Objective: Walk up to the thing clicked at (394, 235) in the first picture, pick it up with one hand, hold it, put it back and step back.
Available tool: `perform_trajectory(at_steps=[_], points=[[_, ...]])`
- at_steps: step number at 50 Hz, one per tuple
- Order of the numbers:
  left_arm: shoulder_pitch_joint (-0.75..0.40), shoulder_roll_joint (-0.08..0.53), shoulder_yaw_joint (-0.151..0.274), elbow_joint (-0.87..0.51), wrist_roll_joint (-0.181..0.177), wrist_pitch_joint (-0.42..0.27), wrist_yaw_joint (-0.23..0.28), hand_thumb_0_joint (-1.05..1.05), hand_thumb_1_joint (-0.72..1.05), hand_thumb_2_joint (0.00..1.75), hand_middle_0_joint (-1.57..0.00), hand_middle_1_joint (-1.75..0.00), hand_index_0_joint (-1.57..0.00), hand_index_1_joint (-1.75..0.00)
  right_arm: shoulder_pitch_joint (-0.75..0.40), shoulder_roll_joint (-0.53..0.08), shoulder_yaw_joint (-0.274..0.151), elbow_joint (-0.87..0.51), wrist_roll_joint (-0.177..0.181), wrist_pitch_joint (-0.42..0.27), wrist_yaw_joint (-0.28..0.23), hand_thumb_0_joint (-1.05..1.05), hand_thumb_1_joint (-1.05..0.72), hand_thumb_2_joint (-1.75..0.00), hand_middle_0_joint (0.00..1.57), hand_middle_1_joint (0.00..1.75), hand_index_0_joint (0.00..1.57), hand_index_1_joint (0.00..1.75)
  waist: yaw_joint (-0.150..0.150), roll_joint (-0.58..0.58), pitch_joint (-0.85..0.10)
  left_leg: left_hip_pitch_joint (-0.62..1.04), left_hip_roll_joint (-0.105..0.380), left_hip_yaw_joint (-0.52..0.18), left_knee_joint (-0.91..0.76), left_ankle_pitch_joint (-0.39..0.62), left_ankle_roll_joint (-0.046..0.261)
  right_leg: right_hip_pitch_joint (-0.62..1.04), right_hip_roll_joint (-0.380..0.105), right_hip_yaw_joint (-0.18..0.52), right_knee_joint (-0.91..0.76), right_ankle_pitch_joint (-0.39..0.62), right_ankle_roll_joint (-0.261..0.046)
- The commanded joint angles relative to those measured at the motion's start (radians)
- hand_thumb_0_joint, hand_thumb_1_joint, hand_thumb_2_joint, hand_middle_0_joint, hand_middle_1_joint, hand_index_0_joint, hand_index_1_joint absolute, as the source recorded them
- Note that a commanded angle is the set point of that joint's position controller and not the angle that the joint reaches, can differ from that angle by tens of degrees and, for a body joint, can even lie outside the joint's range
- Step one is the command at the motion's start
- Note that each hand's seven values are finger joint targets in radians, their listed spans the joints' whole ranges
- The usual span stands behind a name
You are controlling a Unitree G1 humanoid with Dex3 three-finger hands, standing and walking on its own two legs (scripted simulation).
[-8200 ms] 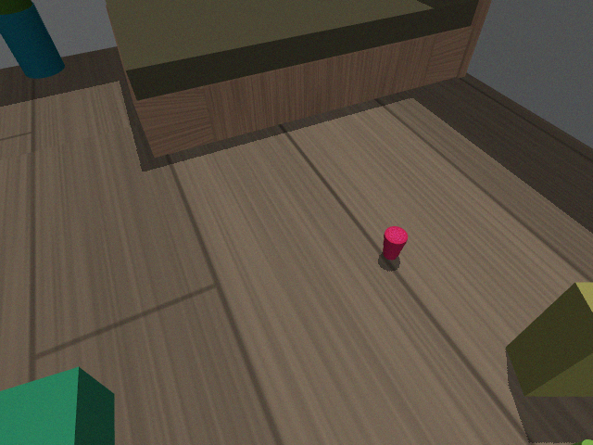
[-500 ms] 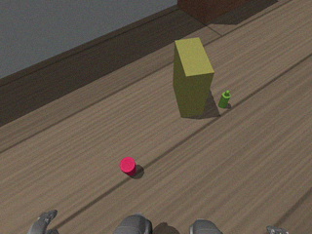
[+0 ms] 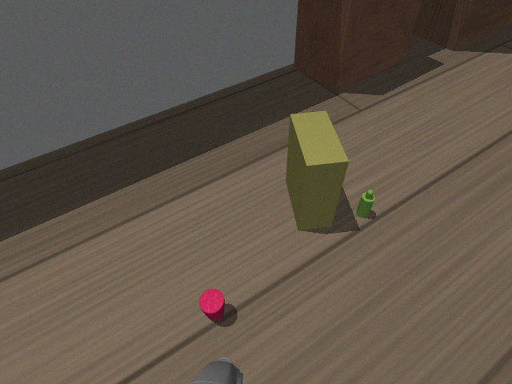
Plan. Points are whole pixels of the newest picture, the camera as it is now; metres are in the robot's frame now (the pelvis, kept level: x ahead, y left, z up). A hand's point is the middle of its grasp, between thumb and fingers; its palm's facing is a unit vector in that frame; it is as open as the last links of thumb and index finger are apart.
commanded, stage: walk up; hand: left
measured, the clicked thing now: (213, 307) +0.49 +0.23 -0.71
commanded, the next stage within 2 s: none
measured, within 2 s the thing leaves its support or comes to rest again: neither
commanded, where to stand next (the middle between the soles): +0.11 +0.00 m, yaw +1 degrees
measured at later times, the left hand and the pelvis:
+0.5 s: hand out of the picture +0.12 +0.26 -0.17, palm faces -0.03 -0.91 -0.41, open 7.4 cm; pelvis +0.04 -0.01 -0.03, yaw +0 degrees
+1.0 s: hand out of the picture +0.11 +0.24 -0.16, palm faces -0.01 -0.93 -0.35, open 7.4 cm; pelvis +0.04 -0.01 -0.01, yaw +1 degrees
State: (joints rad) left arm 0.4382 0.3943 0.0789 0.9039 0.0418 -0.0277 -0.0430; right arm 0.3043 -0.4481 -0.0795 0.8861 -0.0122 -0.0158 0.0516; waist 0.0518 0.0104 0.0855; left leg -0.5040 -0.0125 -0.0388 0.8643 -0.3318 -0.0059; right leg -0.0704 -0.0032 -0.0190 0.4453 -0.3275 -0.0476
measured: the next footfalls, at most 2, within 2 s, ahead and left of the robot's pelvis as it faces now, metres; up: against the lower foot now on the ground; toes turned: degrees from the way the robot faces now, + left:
left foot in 0.12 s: +0.09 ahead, +0.11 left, +0.00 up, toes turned +1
right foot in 0.44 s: +0.14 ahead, -0.15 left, +0.00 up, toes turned +1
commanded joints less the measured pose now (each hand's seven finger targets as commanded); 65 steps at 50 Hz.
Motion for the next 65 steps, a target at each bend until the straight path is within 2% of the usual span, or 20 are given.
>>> perform_trajectory(at_steps=[1, 5, 7, 8, 13, 18, 21, 22, 23, 24, 27, 32, 33, 35, 36, 40, 45, 59, 62, 65], points=[[-0.079, 0.243, 0.057, -0.140, -0.005, -0.014, 0.007, 0.00, 0.90, 0.90, -0.20, -0.30, -0.20, -0.30, -0.115, -0.128, -0.032, -0.106, 0.003, -0.051, -0.019, 0.00, -0.90, -0.90, 0.20, 0.30, 0.20, 0.30, 0.021, -0.179, 0.087, 0.135, 0.016, 0.078, -0.203, 0.053, -0.007, -0.193, -0.174, 0.151, -0.186, -0.082, -0.140], [-0.025, 0.181, 0.013, -0.143, -0.035, 0.004, 0.013, 0.00, 0.90, 0.90, -0.20, -0.30, -0.20, -0.30, 0.121, -0.163, -0.058, -0.051, -0.005, -0.075, -0.071, 0.00, -0.90, -0.90, 0.20, 0.30, 0.20, 0.30, -0.097, -0.007, -0.101, 0.532, 0.013, 0.072, -0.409, 0.173, 0.049, -0.239, -0.104, 0.030, 0.308, 0.383, -0.058], [0.034, 0.175, 0.016, -0.162, -0.037, 0.012, 0.025, 0.00, 0.90, 0.90, -0.20, -0.30, -0.20, -0.30, 0.190, -0.337, -0.092, -0.081, -0.005, -0.082, -0.084, 0.00, -0.90, -0.90, 0.20, 0.30, 0.20, 0.30, -0.108, 0.159, -0.192, 0.626, 0.466, -0.634, -0.530, 0.142, 0.273, -0.506, 0.057, 0.091, 0.687, -0.255, 0.006], [-0.022, 0.256, 0.028, -0.138, -0.028, 0.025, 0.038, 0.00, 0.90, 0.90, -0.20, -0.30, -0.20, -0.30, 0.153, -0.332, -0.099, -0.077, 0.020, -0.077, -0.080, 0.00, -0.90, -0.90, 0.20, 0.30, 0.20, 0.30, -0.111, 0.048, -0.127, 0.465, 0.483, -0.628, -0.564, 0.038, 0.323, -0.478, -0.007, 0.169, 0.766, -0.269, -0.004], [0.036, 0.213, 0.032, -0.057, -0.040, 0.035, 0.023, 0.00, 0.90, 0.90, -0.20, -0.30, -0.20, -0.30, -0.050, -0.203, -0.031, -0.118, 0.004, -0.077, -0.077, 0.00, -0.90, -0.90, 0.20, 0.30, 0.20, 0.30, -0.025, 0.130, 0.025, 0.098, 0.249, -0.145, -0.553, 0.047, 0.192, -0.317, -0.053, 0.120, 0.571, -0.085, 0.020], [-0.044, 0.197, 0.034, -0.031, -0.039, 0.034, 0.027, 0.00, 0.90, 0.90, -0.20, -0.30, -0.20, -0.30, -0.116, -0.223, -0.025, -0.124, -0.003, -0.029, -0.063, 0.00, -0.90, -0.90, 0.20, 0.30, 0.20, 0.30, -0.038, 0.208, -0.005, 0.002, 0.249, -0.132, -0.471, -0.009, 0.208, -0.189, -0.030, 0.004, 0.364, -0.024, 0.043], [-0.038, 0.201, 0.043, -0.016, -0.026, 0.020, 0.043, 0.00, 0.90, 0.90, -0.20, -0.30, -0.20, -0.30, -0.137, -0.186, -0.013, -0.120, 0.011, 0.007, -0.062, 0.00, -0.90, -0.90, 0.20, 0.30, 0.20, 0.30, -0.005, 0.129, -0.055, -0.012, 0.202, -0.092, -0.268, 0.066, 0.148, -0.106, -0.002, -0.001, 0.199, 0.033, 0.026], [-0.063, 0.229, 0.047, -0.027, -0.017, 0.010, 0.050, 0.00, 0.90, 0.90, -0.20, -0.30, -0.20, -0.30, -0.115, -0.144, -0.002, -0.111, 0.017, 0.016, -0.064, 0.00, -0.90, -0.90, 0.20, 0.30, 0.20, 0.30, -0.007, 0.007, -0.037, -0.032, 0.149, -0.053, -0.140, 0.053, 0.104, -0.134, -0.066, 0.112, 0.077, 0.017, 0.004], [-0.117, 0.302, 0.056, -0.061, -0.007, -0.006, 0.056, 0.00, 0.90, 0.90, -0.20, -0.30, -0.20, -0.30, -0.093, -0.078, 0.015, -0.115, 0.029, 0.020, -0.064, 0.00, -0.90, -0.90, 0.20, 0.30, 0.20, 0.30, -0.035, -0.208, -0.020, -0.078, 0.003, -0.001, 0.055, -0.076, 0.040, -0.200, -0.285, 0.472, -0.084, 0.055, -0.064], [-0.194, 0.364, 0.060, -0.079, -0.018, -0.006, 0.058, 0.00, 0.90, 0.90, -0.20, -0.30, -0.20, -0.30, -0.124, -0.131, -0.005, -0.102, 0.021, 0.027, -0.080, 0.00, -0.90, -0.90, 0.20, 0.30, 0.20, 0.30, -0.024, -0.253, -0.038, 0.000, -0.016, -0.045, 0.182, -0.271, 0.036, -0.331, -0.403, 0.586, -0.102, 0.113, -0.208], [-0.286, 0.268, 0.033, -0.091, -0.015, -0.007, 0.068, 0.00, 0.90, 0.90, -0.20, -0.30, -0.20, -0.30, -0.049, -0.142, -0.014, -0.039, 0.037, 0.019, -0.079, 0.00, -0.90, -0.90, 0.20, 0.30, 0.20, 0.30, -0.067, -0.179, -0.074, 0.026, -0.010, -0.066, 0.226, -0.209, 0.037, -0.265, -0.275, 0.339, 0.031, 0.285, -0.178], [-0.295, 0.270, 0.023, -0.077, -0.019, 0.006, 0.066, 0.00, 0.90, 0.90, -0.20, -0.30, -0.20, -0.30, -0.014, -0.121, -0.010, 0.009, 0.007, 0.001, -0.061, 0.00, -0.90, -0.90, 0.20, 0.30, 0.20, 0.30, -0.065, -0.215, -0.143, 0.214, -0.011, 0.078, -0.235, -0.073, 0.028, -0.239, -0.221, 0.233, 0.153, 0.265, -0.128], [-0.276, 0.238, 0.010, -0.070, -0.030, 0.009, 0.064, 0.00, 0.90, 0.90, -0.20, -0.30, -0.20, -0.30, -0.018, -0.126, -0.012, 0.016, -0.005, -0.007, -0.063, 0.00, -0.90, -0.90, 0.20, 0.30, 0.20, 0.30, -0.067, -0.162, -0.148, 0.283, -0.004, 0.036, -0.353, -0.006, 0.038, -0.271, -0.201, 0.215, 0.217, 0.275, -0.091], [-0.249, 0.141, -0.019, -0.062, -0.049, 0.012, 0.067, 0.00, 0.90, 0.90, -0.20, -0.30, -0.20, -0.30, -0.141, -0.236, -0.028, -0.026, -0.019, -0.019, -0.062, 0.00, -0.90, -0.90, 0.20, 0.30, 0.20, 0.30, -0.023, 0.126, -0.128, 0.298, 0.284, -0.415, -0.472, 0.040, 0.172, -0.436, -0.018, 0.040, 0.352, -0.054, 0.030], [-0.278, 0.210, 0.003, -0.031, -0.038, 0.009, 0.077, 0.00, 0.90, 0.90, -0.20, -0.30, -0.20, -0.30, -0.162, -0.260, -0.032, -0.022, -0.005, -0.019, -0.055, 0.00, -0.90, -0.90, 0.20, 0.30, 0.20, 0.30, -0.045, 0.116, -0.118, 0.179, 0.334, -0.440, -0.454, 0.072, 0.252, -0.313, -0.038, 0.068, 0.378, -0.201, 0.026], [-0.269, 0.203, -0.003, 0.019, -0.041, -0.020, 0.062, 0.00, 0.90, 0.90, -0.20, -0.30, -0.20, -0.30, -0.183, -0.146, 0.014, 0.018, 0.014, -0.017, -0.052, 0.00, -0.90, -0.90, 0.20, 0.30, 0.20, 0.30, -0.016, 0.050, -0.118, 0.110, 0.116, -0.103, -0.309, 0.207, 0.074, -0.092, -0.084, 0.128, 0.105, 0.219, -0.009], [-0.355, 0.201, -0.028, 0.048, -0.038, -0.013, 0.053, 0.00, 0.90, 0.90, -0.20, -0.30, -0.20, -0.30, -0.194, -0.150, 0.016, 0.071, 0.004, -0.003, -0.046, 0.00, -0.90, -0.90, 0.20, 0.30, 0.20, 0.30, -0.042, 0.025, -0.059, 0.163, 0.120, -0.139, -0.450, -0.139, 0.081, -0.214, -0.087, 0.134, 0.029, -0.046, -0.004], [-0.405, 0.178, -0.041, 0.160, -0.046, -0.027, 0.048, 0.00, 0.90, 0.90, -0.20, -0.30, -0.20, -0.30, -0.229, -0.124, 0.034, 0.167, 0.014, -0.010, -0.042, 0.00, -0.90, -0.90, 0.20, 0.30, 0.20, 0.30, -0.048, -0.016, -0.096, 0.297, 0.118, -0.082, -0.540, 0.108, 0.047, -0.108, -0.121, 0.132, -0.106, 0.161, 0.026], [-0.374, 0.243, -0.010, 0.153, -0.062, -0.016, 0.077, 0.00, 0.90, 0.90, -0.20, -0.30, -0.20, -0.30, -0.268, -0.170, 0.004, 0.152, 0.019, 0.030, -0.042, 0.00, -0.90, -0.90, 0.20, 0.30, 0.20, 0.30, -0.032, 0.024, -0.052, 0.309, 0.105, -0.058, -0.397, 0.476, 0.044, -0.152, -0.160, 0.125, -0.016, 0.563, 0.011], [-0.332, 0.286, 0.009, 0.141, -0.059, -0.005, 0.091, 0.00, 0.90, 0.90, -0.20, -0.30, -0.20, -0.30, -0.243, -0.142, -0.005, 0.107, 0.018, 0.051, -0.039, 0.00, -0.90, -0.90, 0.20, 0.30, 0.20, 0.30, -0.030, -0.093, -0.179, 0.274, 0.041, -0.002, -0.209, 0.370, 0.028, -0.051, -0.256, 0.208, -0.017, 0.691, -0.074]])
